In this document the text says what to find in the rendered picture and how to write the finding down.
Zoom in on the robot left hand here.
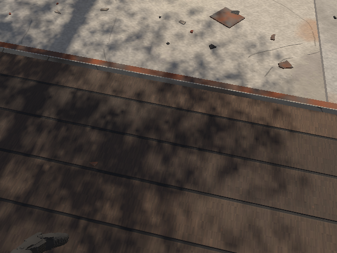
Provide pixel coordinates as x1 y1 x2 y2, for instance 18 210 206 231
10 232 69 253

